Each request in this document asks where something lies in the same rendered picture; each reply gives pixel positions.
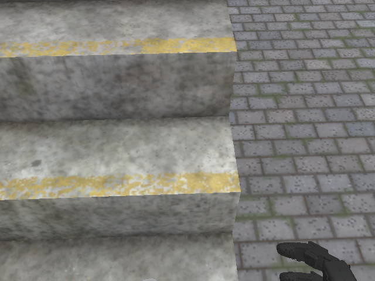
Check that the robot right hand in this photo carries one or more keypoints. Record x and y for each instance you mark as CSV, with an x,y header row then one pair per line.
x,y
317,257

